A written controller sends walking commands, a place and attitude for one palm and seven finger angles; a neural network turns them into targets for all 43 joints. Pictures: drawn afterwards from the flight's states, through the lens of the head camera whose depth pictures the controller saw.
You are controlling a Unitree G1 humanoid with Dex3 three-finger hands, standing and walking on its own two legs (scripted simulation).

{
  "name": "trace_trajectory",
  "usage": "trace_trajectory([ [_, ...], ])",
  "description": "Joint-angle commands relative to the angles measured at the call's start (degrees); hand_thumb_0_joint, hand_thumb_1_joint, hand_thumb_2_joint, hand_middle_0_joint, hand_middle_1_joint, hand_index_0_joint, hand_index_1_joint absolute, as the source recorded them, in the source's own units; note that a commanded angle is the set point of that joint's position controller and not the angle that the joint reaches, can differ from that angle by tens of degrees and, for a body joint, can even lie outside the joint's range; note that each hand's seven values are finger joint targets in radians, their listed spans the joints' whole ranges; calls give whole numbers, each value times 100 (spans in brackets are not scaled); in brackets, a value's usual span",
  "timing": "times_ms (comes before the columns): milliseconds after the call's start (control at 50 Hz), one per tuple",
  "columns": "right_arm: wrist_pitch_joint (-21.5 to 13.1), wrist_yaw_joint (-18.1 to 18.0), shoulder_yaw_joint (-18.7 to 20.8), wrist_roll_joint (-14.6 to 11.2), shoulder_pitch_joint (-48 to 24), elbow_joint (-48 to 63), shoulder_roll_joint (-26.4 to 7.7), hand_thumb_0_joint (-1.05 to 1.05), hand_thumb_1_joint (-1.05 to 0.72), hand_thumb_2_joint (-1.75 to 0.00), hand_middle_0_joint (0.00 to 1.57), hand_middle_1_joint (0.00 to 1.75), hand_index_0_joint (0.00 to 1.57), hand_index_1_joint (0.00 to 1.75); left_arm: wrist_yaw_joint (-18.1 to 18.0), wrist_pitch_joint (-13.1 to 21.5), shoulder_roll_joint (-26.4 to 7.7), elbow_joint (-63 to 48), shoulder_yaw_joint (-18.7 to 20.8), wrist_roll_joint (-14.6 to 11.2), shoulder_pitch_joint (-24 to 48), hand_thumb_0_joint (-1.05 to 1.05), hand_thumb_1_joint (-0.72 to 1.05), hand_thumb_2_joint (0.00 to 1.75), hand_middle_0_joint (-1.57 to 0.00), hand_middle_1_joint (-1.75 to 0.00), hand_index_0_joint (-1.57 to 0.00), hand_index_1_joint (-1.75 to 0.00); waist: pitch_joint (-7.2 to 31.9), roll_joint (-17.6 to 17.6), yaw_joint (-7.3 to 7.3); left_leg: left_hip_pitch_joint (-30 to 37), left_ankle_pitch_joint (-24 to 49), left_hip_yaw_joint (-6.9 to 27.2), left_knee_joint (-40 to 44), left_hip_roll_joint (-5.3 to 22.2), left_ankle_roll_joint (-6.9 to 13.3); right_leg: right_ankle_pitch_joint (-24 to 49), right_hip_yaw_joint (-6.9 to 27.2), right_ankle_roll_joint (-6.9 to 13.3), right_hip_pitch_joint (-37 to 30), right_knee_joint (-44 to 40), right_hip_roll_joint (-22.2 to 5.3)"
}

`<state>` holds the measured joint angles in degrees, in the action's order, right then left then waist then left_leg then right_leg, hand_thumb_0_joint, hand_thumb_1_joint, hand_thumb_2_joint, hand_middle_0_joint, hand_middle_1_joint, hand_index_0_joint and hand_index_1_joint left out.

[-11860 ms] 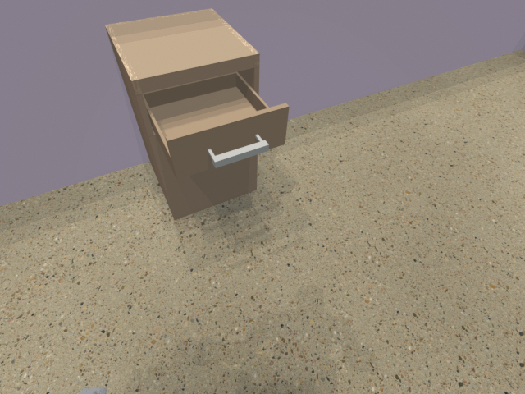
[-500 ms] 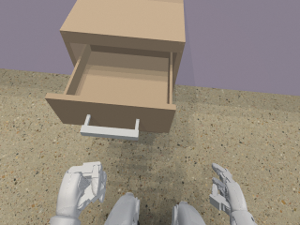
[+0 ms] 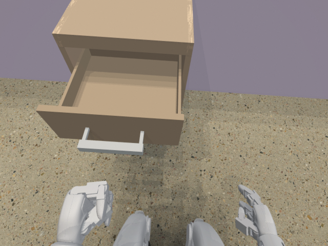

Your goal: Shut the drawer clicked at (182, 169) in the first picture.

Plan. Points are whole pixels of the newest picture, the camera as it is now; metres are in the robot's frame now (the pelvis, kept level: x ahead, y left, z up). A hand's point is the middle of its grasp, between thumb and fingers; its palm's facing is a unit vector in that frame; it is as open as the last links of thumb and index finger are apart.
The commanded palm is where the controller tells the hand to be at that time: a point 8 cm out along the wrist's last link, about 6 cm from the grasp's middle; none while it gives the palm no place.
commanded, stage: bring the fist close to the handle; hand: left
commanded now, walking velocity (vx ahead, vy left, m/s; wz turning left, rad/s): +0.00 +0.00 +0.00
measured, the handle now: (112, 140) +0.39 +0.18 -0.06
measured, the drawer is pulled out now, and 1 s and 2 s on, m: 0.25 0.25 0.25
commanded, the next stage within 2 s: push the drawer shut in 1.38 s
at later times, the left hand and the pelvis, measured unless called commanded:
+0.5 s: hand (110, 194) +0.24 +0.14 -0.01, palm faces +0.01 -1.00 -0.03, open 3.3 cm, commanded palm +0.21 +0.19 -0.01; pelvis +0.00 -0.02 -0.03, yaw +0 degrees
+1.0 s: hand (118, 182) +0.27 +0.14 -0.06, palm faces -0.04 -1.00 -0.01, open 3.3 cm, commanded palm +0.26 +0.19 -0.05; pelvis -0.02 +0.00 -0.06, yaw -1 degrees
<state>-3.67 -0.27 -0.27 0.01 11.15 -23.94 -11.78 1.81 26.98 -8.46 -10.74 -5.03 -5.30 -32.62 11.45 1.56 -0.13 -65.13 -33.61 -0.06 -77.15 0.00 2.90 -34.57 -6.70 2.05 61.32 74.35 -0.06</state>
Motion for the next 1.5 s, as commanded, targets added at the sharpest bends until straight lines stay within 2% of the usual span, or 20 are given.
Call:
trace_trajectory([
  [0,-266,-89,304,-41,-169,881,-713,0,-90,-90,20,30,20,30,84,246,-379,-939,414,-122,-153,0,90,90,-140,-160,-140,-160,1227,-130,-97,1199,1402,403,1171,-1,-151,1297,387,-5,-945,-1082,106],
  [20,-265,-114,300,-37,-193,802,-699,0,-90,-90,20,30,20,30,46,259,-469,-808,594,-150,10,0,90,90,-140,-160,-140,-160,1144,-188,-107,1062,1367,399,1103,-4,-148,1267,412,1,-912,-1074,125],
  [100,-383,-92,295,-2,-220,683,-684,0,-90,-90,20,30,20,30,85,540,-253,-575,571,-283,166,0,90,90,-140,-160,-140,-160,1282,-107,-120,896,1406,326,847,-23,-147,1359,491,-10,-820,-974,106],
  [140,-433,-83,292,8,-210,595,-704,0,-90,-90,20,30,20,30,166,656,-349,-478,623,-319,440,0,90,90,-140,-160,-140,-160,1306,-50,-158,777,1430,307,716,-18,-139,1396,565,-3,-796,-937,94],
  [180,-475,-87,309,19,-207,521,-725,0,-90,-90,20,30,20,30,280,760,-488,-425,743,-358,465,0,90,90,-140,-160,-140,-160,1563,-44,-135,696,1558,282,574,-8,-129,1603,684,-12,-937,-887,64],
  [300,-475,-93,341,-19,-288,419,-780,0,-90,-90,20,30,20,30,549,681,-672,-100,1002,-485,792,0,90,90,-140,-160,-140,-160,1629,38,-123,441,1577,241,385,-3,-108,1700,814,-31,-915,-798,31],
  [380,-463,-104,360,-22,-281,317,-788,0,-90,-90,20,30,20,30,550,651,-758,88,1292,-637,1088,0,90,90,-140,-160,-140,-160,1794,-117,-105,186,1576,234,235,1,-105,1777,892,-72,-1011,-719,10],
  [480,-511,-71,364,-3,-279,203,-838,0,-90,-90,20,30,20,30,623,781,-711,203,1187,-677,1365,0,90,90,-140,-160,-140,-160,1980,25,-129,207,1685,259,135,15,-97,1815,827,-50,-765,-519,26],
  [540,-514,-53,351,7,-294,130,-892,0,-90,-90,20,30,20,30,691,767,-693,454,1097,-657,1656,0,90,90,-140,-160,-140,-160,1911,15,-209,105,1555,289,51,21,-78,1577,780,-35,-467,-438,44],
  [620,-481,-45,356,4,-322,116,-953,0,-90,-90,20,30,20,30,696,728,-783,761,1209,-660,1851,0,90,90,-140,-160,-140,-160,1917,-83,-160,-27,1395,333,15,24,-73,1269,706,-3,-203,-299,81],
  [700,-439,-6,342,12,-339,152,-973,0,-90,-90,20,30,20,30,585,750,-693,717,1148,-659,2231,0,90,90,-140,-160,-140,-160,2077,57,-142,29,1269,345,-9,3,-85,1064,647,-3,29,-202,80],
  [720,-426,-12,332,15,-332,124,-998,0,-90,-90,20,30,20,30,530,761,-856,748,1271,-640,2434,0,90,90,-140,-160,-140,-160,2065,77,-144,-6,1254,376,-30,10,-80,997,619,15,152,-147,100],
  [780,-408,23,317,43,-352,97,-1024,0,-90,-90,20,30,20,30,430,828,-693,701,1023,-530,2816,0,90,90,-140,-160,-140,-160,2191,327,-171,229,1174,466,-10,15,-119,840,497,35,559,12,90],
  [940,-230,101,328,43,-299,93,-1130,0,-90,-90,20,30,20,30,263,631,-458,1176,749,-318,3089,0,90,90,-140,-160,-140,-160,2401,245,-198,531,1127,739,14,45,-200,743,303,39,1206,314,72],
  [1020,-97,137,326,35,-299,214,-1128,0,-90,-90,20,30,20,30,73,572,-653,893,927,-284,3009,0,90,90,-140,-160,-140,-160,2572,322,-39,690,1202,822,162,50,-257,758,288,64,1135,376,82],
  [1080,-1,165,313,40,-305,233,-1068,0,-90,-90,20,30,20,30,-82,557,-456,727,704,-198,3156,0,90,90,-140,-160,-140,-160,2532,330,-111,811,1172,850,205,61,-262,764,302,43,1154,309,65],
  [1120,30,158,301,43,-280,221,-1070,0,-90,-90,20,30,20,30,-162,559,-522,777,753,-149,3206,0,90,90,-140,-160,-140,-160,2436,223,-154,705,1042,892,211,64,-250,699,288,44,1186,323,78],
  [1220,73,139,275,39,-259,120,-1038,0,-90,-90,20,30,20,30,-137,570,-361,1204,557,-94,3401,0,90,90,-140,-160,-140,-160,2165,59,-311,376,882,772,83,22,-189,651,334,28,1145,195,84],
  [1380,102,118,294,30,-235,106,-1000,0,-90,-90,20,30,20,30,29,672,-647,1043,929,-253,3239,0,90,90,-140,-160,-140,-160,2610,222,-107,563,1642,563,-9,3,-192,1272,430,47,576,160,96],
  [1480,116,139,296,29,-230,79,-965,0,-90,-90,20,30,20,30,75,689,-603,1122,918,-303,3122,0,90,90,-140,-160,-140,-160,2493,81,-186,354,1792,466,-120,-2,-150,1604,483,18,366,149,103],
])
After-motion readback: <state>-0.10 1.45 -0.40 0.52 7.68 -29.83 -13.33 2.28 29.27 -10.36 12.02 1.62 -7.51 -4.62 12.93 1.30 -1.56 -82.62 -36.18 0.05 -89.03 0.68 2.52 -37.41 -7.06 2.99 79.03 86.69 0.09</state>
